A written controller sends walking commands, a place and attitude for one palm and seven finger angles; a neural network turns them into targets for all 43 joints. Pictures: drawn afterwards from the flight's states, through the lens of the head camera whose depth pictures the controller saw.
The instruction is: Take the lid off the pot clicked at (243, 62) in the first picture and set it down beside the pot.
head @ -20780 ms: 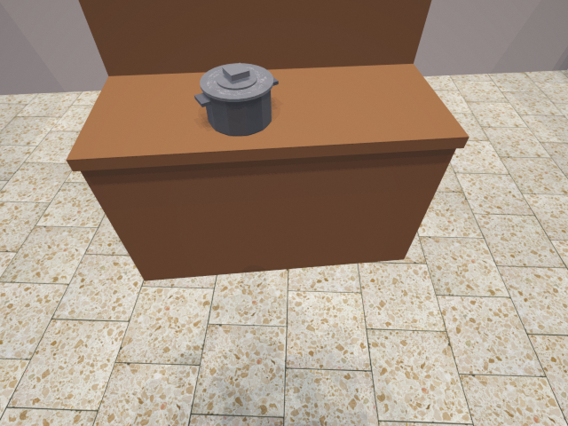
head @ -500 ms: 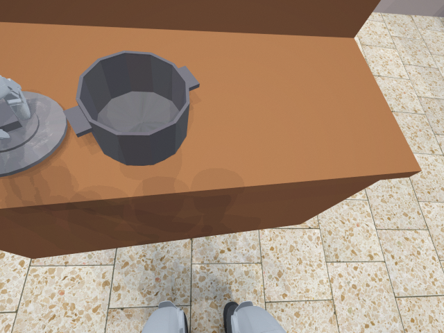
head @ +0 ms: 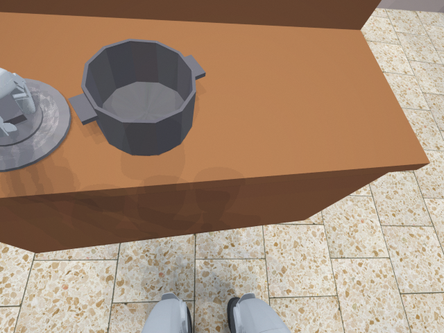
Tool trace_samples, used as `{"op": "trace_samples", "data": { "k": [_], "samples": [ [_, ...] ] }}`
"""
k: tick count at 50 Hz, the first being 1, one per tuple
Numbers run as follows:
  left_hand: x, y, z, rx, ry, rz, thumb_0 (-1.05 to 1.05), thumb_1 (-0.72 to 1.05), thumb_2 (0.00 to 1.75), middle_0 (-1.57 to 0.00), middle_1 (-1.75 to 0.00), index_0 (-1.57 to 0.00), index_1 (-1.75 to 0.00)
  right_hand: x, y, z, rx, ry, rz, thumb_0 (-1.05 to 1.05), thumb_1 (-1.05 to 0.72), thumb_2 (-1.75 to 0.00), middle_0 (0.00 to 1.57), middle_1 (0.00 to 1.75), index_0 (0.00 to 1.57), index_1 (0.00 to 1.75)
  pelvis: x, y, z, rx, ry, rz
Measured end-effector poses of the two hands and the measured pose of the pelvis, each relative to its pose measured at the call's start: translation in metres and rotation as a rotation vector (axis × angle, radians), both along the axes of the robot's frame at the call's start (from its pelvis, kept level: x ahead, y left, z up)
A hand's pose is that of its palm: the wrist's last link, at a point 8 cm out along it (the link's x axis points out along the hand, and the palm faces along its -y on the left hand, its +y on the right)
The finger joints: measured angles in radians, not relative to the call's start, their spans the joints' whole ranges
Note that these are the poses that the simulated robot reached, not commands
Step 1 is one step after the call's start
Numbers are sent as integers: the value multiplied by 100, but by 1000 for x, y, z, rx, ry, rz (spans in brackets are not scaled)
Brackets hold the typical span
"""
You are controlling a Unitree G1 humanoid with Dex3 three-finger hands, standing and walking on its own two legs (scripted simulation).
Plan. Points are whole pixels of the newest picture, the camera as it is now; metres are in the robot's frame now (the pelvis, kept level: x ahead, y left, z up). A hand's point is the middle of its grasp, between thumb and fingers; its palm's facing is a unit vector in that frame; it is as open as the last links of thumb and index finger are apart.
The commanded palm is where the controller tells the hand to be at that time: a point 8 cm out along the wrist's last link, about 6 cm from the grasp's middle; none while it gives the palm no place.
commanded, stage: open the fingers wide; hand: left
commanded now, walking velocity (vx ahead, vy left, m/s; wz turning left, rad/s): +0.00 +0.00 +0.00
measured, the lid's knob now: (1, 112) +0.51 +0.36 -0.01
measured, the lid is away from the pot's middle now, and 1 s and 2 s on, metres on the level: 0.24 0.24 0.24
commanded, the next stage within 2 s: raise the empty hand in 0.96 s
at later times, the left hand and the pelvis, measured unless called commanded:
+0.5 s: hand out of the picture +0.47 +0.34 +0.02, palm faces -0.47 -0.16 -0.86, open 8.3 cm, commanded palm +0.51 +0.32 +0.06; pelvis +0.00 -0.01 +0.00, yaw +1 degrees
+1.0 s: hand out of the picture +0.46 +0.34 +0.02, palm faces -0.48 -0.16 -0.86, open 10.9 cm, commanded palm +0.50 +0.32 +0.06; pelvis +0.01 -0.02 +0.00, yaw +1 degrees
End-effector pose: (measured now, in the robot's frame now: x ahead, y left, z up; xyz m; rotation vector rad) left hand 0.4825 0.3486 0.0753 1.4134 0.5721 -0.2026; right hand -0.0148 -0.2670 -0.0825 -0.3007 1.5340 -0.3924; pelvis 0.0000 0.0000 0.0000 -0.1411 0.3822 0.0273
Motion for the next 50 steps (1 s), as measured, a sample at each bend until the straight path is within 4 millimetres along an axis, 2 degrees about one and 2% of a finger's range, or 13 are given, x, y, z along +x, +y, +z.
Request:
{"op": "trace_samples", "data": {
  "k": [19,39,50],
  "samples": [
    [-9,-1,-1,11,18,10,-1,33,74,-35,-88,-54,-100,14,-8,2,-8,-42,24,0,-91,-90,20,30,21,30,-1,-2,2,5,-11,9],
    [-12,-3,-2,17,32,13,0,12,52,-27,-93,-34,-96,18,-17,1,-3,-27,25,0,-91,-90,20,30,21,30,4,-12,4,12,-12,13],
    [-16,-3,-1,12,27,11,0,9,45,-25,-94,-30,-97,22,-23,1,-4,-34,30,0,-91,-90,20,30,21,30,5,-18,4,16,-14,12]
  ]
}}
